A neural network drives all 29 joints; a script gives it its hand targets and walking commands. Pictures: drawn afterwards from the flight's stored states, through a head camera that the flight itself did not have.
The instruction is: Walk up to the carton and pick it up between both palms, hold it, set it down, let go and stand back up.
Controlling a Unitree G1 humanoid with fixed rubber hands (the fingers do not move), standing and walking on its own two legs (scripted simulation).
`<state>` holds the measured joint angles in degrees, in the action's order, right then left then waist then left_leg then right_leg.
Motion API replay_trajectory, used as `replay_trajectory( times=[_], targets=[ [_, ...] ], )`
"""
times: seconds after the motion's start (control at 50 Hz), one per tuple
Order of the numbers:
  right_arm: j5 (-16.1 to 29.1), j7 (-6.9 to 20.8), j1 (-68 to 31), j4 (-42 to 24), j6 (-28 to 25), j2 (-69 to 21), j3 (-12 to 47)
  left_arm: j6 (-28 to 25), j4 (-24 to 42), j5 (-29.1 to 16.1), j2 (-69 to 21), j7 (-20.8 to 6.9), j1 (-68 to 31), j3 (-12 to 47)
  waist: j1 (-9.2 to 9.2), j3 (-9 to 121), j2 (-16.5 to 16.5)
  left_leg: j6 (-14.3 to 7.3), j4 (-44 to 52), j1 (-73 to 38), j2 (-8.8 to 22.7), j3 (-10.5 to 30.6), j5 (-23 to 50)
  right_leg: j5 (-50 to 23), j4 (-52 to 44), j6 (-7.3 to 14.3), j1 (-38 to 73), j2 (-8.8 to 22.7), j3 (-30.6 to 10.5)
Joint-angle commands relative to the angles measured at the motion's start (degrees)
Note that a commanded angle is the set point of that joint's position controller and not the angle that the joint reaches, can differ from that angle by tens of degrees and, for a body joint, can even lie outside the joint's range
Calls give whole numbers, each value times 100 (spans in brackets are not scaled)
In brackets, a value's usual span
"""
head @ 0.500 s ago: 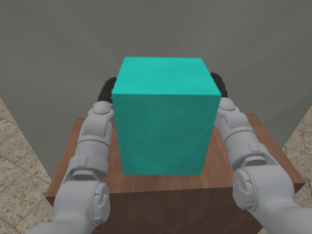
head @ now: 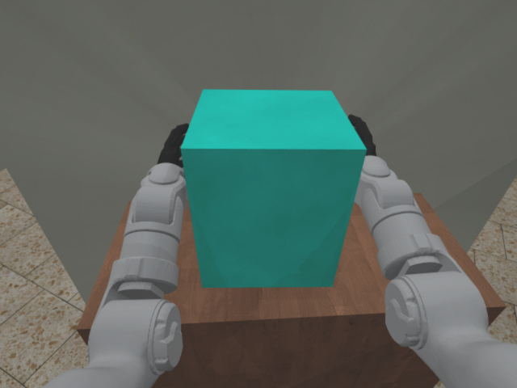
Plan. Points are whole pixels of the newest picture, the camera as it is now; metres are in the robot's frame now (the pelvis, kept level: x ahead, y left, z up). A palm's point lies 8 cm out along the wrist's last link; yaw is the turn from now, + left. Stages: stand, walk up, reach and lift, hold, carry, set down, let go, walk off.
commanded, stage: hold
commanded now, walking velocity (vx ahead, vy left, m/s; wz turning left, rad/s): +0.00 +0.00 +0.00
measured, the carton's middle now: (267, 187) +0.38 -0.01 +0.17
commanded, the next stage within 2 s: none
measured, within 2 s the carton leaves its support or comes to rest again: neither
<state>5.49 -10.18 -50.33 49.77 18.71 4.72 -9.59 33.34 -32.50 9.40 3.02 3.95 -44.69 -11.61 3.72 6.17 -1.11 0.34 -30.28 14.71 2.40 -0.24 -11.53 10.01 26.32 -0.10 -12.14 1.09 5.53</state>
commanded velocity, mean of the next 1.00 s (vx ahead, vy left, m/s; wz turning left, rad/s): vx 0.00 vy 0.00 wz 0.00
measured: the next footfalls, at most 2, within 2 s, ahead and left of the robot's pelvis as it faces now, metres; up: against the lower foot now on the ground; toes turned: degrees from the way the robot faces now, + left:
none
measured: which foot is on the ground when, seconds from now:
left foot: down 0.00-1.00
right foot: down 0.00-1.00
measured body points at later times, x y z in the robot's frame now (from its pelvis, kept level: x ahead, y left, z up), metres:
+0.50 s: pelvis +0.00 +0.00 +0.00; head -0.07 +0.02 +0.44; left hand +0.40 +0.14 +0.21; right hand +0.39 -0.16 +0.21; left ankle +0.06 +0.12 -0.74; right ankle +0.05 -0.12 -0.74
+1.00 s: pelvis +0.00 +0.00 +0.00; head -0.07 +0.02 +0.44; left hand +0.40 +0.14 +0.21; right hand +0.40 -0.16 +0.22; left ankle +0.06 +0.12 -0.74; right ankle +0.05 -0.12 -0.74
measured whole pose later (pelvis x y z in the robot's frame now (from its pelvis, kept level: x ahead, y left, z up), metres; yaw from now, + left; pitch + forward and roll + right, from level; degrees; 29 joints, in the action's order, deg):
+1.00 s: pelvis +0.00 +0.00 +0.00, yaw +0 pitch -4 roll -1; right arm 6.5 -10.6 -50.5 47.7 20.1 4.7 -9.1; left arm 34.6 -30.4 10.5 2.8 3.1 -44.7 -12.6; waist 3.7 5.5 -1.1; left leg 0.3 -30.2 14.5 2.4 -0.1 -11.5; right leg 10.0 26.3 -0.1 -11.9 1.1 5.5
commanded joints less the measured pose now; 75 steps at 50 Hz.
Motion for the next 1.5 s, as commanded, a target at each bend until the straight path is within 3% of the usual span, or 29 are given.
replay_trajectory(
  times=[0.0,0.02,0.12,0.14,0.2,0.26,0.32,0.4,0.42,0.46,0.48,0.52,0.56,0.64,0.66,0.72,0.82,0.84,0.92,0.94,0.96,1.06,1.1,1.16,1.22,1.32,1.38,1.42,1.48],
  targets=[
    [1377,698,-5285,-2683,-115,-4354,2530,-215,1606,-656,-4057,-735,-4777,1546,-410,2227,92,-154,1278,-600,-591,130,447,-260,-915,-241,1220,-421,-423],
    [1279,707,-5103,-2534,-49,-4313,2491,-186,1470,-469,-3959,-755,-4624,1250,-524,1871,-80,-213,1352,-466,-576,92,236,-79,-957,-262,1237,-408,-390],
    [1175,747,-5385,-2401,-62,-4357,2391,-188,1437,-570,-3977,-803,-4985,1414,-451,1862,1,-238,1441,-329,-552,81,-43,227,-965,-221,1056,-383,-403],
    [1341,741,-5443,-2839,-129,-4454,2578,-216,1719,-643,-4066,-760,-4869,1486,-533,2254,-1,-223,1348,-451,-551,77,404,-290,-908,-236,1276,-399,-423],
    [1231,725,-5226,-2345,-64,-4350,2385,-166,1547,-566,-4049,-775,-4950,1442,-446,1965,104,-190,1389,-449,-578,60,132,35,-957,-230,1120,-396,-426],
    [1458,731,-5315,-2834,-100,-4426,2686,-189,1669,-581,-4015,-737,-4714,1421,-590,2259,-18,-226,1286,-562,-579,103,500,-277,-883,-240,1333,-446,-399],
    [1295,675,-5151,-2540,-20,-4344,2458,-150,1581,-529,-4073,-755,-4753,1435,-438,1880,19,-206,1367,-468,-552,79,330,-121,-954,-248,1224,-430,-411],
    [1356,709,-5324,-2698,-56,-4368,2563,-143,1499,-477,-3939,-778,-4683,1300,-570,2091,-79,-253,1354,-510,-542,97,279,-92,-963,-222,1278,-413,-410],
    [1291,722,-5279,-2481,-31,-4341,2458,-149,1486,-554,-3999,-763,-4866,1436,-475,1875,98,-227,1418,-418,-553,107,62,68,-967,-227,1105,-388,-416],
    [1297,736,-5330,-2621,-55,-4325,2465,-151,1484,-513,-3977,-768,-4760,1305,-569,1945,-53,-248,1408,-458,-556,85,167,80,-958,-233,1160,-411,-419],
    [1201,736,-5139,-2381,-23,-4281,2358,-135,1429,-530,-4085,-766,-4782,1390,-440,1757,98,-210,1472,-417,-537,114,61,126,-980,-197,1051,-415,-387],
    [1269,750,-5330,-2380,-47,-4393,2450,-156,1429,-446,-3908,-809,-4863,1217,-588,1888,-42,-279,1464,-284,-549,77,-56,223,-948,-233,1248,-380,-434],
    [1183,741,-5318,-2410,-53,-4275,2291,-162,1381,-506,-3938,-801,-4876,1332,-443,1884,33,-221,1479,-293,-521,87,-69,195,-960,-207,1198,-386,-423],
    [1463,645,-5166,-3180,-154,-4389,2714,-190,2028,-727,-4144,-738,-4509,1682,-406,2626,33,-155,1163,-847,-580,126,1122,-953,-835,-226,1487,-493,-384],
    [1480,623,-5121,-2990,-98,-4309,2682,-162,1961,-658,-4110,-738,-4604,1650,-391,2566,229,-128,1092,-864,-601,103,1084,-855,-831,-225,1478,-487,-391],
    [1356,630,-5037,-2706,22,-4376,2636,-128,1682,-495,-3932,-776,-4585,1433,-452,2110,-16,-187,1303,-605,-571,78,537,-331,-945,-265,1413,-443,-409],
    [1257,706,-5236,-2443,1,-4277,2484,-81,1421,-364,-3863,-828,-4608,1201,-557,1774,34,-259,1476,-368,-572,35,53,143,-968,-236,1175,-416,-409],
    [1189,695,-5258,-2454,-11,-4283,2428,-100,1322,-458,-3869,-857,-4653,1311,-448,1831,-41,-247,1497,-377,-563,59,-122,262,-997,-224,1158,-410,-408],
    [1274,707,-5031,-2355,-9,-4325,2485,-121,1591,-433,-3859,-806,-4712,1334,-500,1878,87,-234,1426,-446,-555,38,204,-54,-960,-246,1227,-386,-421],
    [1193,707,-4885,-2273,1,-4284,2412,-124,1621,-463,-3919,-838,-4669,1362,-381,1857,52,-194,1444,-559,-563,50,247,-52,-973,-227,1263,-409,-390],
    [1276,689,-4921,-2538,-31,-4307,2523,-116,1732,-478,-3953,-847,-4510,1342,-489,2085,-63,-207,1395,-597,-536,48,530,-340,-932,-233,1341,-435,-381],
    [1285,694,-5094,-2560,-31,-4259,2471,-123,1592,-513,-3961,-811,-4593,1377,-452,1956,18,-204,1438,-485,-563,80,272,-132,-934,-239,1320,-434,-404],
    [1298,712,-5363,-2707,-82,-4380,2568,-165,1586,-481,-3941,-813,-4742,1330,-576,2214,-26,-254,1411,-424,-547,52,194,-2,-935,-221,1334,-415,-407],
    [1339,696,-5051,-2573,-45,-4321,2615,-165,1720,-549,-4001,-769,-4651,1535,-458,2111,168,-172,1330,-605,-549,75,579,-332,-882,-216,1242,-444,-390],
    [1392,668,-5132,-2913,-72,-4408,2692,-190,1974,-634,-4049,-767,-4661,1608,-396,2462,12,-175,1273,-731,-560,93,748,-575,-892,-237,1464,-454,-405],
    [1288,710,-5039,-2410,-11,-4267,2496,-95,1575,-451,-3998,-816,-4612,1384,-493,1909,125,-169,1424,-499,-530,72,233,-11,-962,-197,1212,-432,-392],
    [1260,715,-5298,-2635,-38,-4352,2527,-153,1494,-468,-3865,-810,-4702,1273,-552,1986,-175,-273,1460,-372,-554,67,65,126,-997,-214,1283,-393,-444],
    [1177,742,-5266,-2400,-61,-4306,2380,-147,1474,-438,-3894,-824,-4843,1248,-539,1865,22,-265,1498,-339,-566,29,-113,360,-1001,-222,1150,-376,-402],
    [1237,746,-5303,-2609,-85,-4347,2474,-156,1535,-456,-3973,-816,-4730,1262,-551,2127,-80,-229,1428,-476,-536,38,142,67,-944,-196,1255,-423,-395]
  ],
)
